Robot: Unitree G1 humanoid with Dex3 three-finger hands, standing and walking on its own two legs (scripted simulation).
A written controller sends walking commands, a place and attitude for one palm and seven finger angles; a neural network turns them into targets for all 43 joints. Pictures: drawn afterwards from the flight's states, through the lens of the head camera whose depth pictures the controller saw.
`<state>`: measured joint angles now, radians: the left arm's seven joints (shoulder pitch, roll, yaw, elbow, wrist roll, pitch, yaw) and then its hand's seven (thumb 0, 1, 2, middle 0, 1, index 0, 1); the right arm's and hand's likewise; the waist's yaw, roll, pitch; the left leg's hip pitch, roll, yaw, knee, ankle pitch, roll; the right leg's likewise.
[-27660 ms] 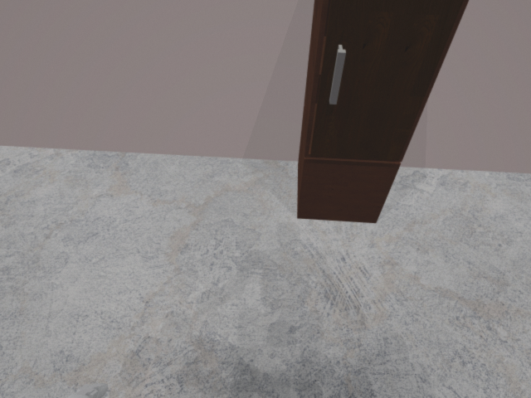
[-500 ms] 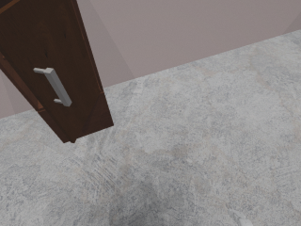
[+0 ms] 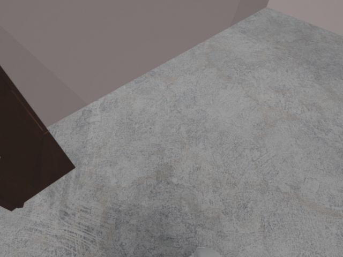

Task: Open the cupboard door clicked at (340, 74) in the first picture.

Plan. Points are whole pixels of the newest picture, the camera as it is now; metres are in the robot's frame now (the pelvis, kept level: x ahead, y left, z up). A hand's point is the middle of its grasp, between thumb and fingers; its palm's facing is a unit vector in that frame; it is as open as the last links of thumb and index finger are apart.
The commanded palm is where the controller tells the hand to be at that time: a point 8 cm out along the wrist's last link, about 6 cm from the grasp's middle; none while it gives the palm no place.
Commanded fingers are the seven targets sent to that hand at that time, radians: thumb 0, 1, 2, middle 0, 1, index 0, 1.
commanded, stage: walk to a spot facing it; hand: left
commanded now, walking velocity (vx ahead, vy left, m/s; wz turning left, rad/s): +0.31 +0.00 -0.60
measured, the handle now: out of the picture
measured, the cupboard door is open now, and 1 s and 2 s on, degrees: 54 54 54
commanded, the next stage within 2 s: turn to face it in 1.60 s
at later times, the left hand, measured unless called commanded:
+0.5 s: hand (139, 215) +0.25 +0.10 -0.17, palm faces -0.27 -0.95 -0.15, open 7.4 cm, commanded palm none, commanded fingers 0.00 0.90 0.90 -0.20 -0.30 -0.20 -0.30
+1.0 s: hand (183, 155) +0.45 -0.02 -0.15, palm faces -0.30 -0.93 -0.22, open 7.2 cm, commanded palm none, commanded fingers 0.00 0.90 0.90 -0.20 -0.30 -0.20 -0.30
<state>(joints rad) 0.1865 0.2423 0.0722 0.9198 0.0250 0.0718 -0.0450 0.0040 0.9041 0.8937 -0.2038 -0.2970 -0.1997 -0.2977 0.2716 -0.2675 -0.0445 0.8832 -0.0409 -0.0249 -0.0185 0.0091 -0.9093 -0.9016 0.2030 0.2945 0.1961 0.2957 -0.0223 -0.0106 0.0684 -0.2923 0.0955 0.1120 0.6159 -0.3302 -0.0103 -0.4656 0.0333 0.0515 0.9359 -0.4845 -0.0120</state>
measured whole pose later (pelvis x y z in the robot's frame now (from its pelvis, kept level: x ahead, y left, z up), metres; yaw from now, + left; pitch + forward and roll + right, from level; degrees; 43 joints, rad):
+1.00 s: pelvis +0.33 -0.19 +0.01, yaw -20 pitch +1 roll +0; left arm 0.21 0.18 0.08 1.03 0.02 -0.05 0.00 -0.01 0.94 0.89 -0.20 -0.30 -0.20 -0.30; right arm 0.30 -0.18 -0.06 1.06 -0.03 0.00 0.01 0.01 -0.91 -0.90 0.20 0.29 0.19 0.30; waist -0.03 0.00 0.06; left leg -0.45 0.15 0.11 0.89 -0.35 -0.03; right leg -0.22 0.00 -0.13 0.45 -0.25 -0.06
